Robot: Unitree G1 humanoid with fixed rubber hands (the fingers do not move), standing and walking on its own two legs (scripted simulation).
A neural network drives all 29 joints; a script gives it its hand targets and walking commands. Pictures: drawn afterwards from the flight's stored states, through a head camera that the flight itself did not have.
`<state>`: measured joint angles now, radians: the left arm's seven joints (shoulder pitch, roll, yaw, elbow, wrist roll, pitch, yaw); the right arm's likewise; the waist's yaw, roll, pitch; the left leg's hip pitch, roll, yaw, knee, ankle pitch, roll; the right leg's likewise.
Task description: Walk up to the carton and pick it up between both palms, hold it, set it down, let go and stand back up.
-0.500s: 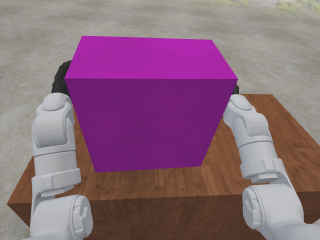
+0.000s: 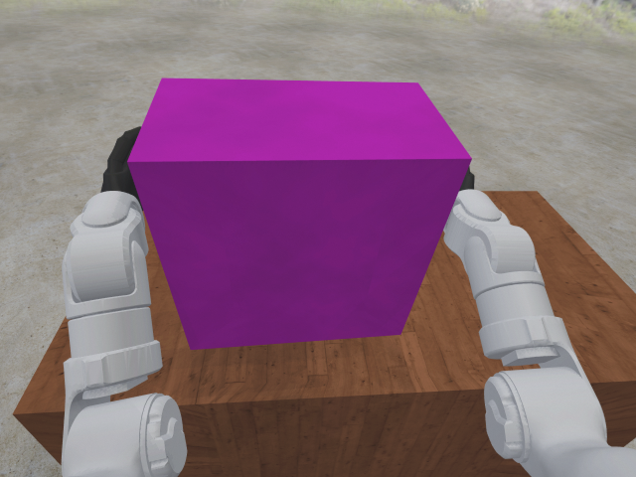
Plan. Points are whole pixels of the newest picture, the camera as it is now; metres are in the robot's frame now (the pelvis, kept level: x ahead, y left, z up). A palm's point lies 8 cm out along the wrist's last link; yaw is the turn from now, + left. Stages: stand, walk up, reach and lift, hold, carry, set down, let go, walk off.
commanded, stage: hold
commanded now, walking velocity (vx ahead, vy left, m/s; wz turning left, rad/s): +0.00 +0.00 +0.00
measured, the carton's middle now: (297, 224) +0.36 +0.01 +0.18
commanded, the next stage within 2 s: none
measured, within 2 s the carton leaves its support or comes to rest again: neither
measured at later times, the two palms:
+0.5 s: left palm (118, 195) +0.35 +0.21 +0.24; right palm (444, 191) +0.37 -0.17 +0.23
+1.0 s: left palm (128, 196) +0.35 +0.20 +0.24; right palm (456, 196) +0.36 -0.19 +0.23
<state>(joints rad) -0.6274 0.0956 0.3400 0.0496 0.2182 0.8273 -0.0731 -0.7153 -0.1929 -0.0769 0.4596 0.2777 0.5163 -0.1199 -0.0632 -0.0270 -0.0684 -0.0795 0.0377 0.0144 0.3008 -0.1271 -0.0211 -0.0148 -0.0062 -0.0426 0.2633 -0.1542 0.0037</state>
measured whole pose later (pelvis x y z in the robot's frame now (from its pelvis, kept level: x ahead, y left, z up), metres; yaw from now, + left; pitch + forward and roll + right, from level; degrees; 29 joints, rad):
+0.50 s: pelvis +0.00 +0.00 +0.00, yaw +1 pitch -5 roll +0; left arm -0.66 0.12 0.35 0.11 0.22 0.80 -0.09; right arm -0.75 -0.18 -0.08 0.51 0.26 0.49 -0.12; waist -0.06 -0.03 -0.07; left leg -0.09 0.04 0.00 0.29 -0.12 -0.02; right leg -0.02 -0.01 -0.05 0.26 -0.15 0.00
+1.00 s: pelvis +0.00 +0.00 +0.00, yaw +0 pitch -5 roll +0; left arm -0.62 0.10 0.34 0.04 0.21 0.82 -0.07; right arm -0.71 -0.20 -0.07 0.45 0.28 0.51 -0.12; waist -0.06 -0.02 -0.07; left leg -0.08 0.04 0.02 0.30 -0.12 -0.02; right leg -0.02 0.00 -0.04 0.26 -0.15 0.00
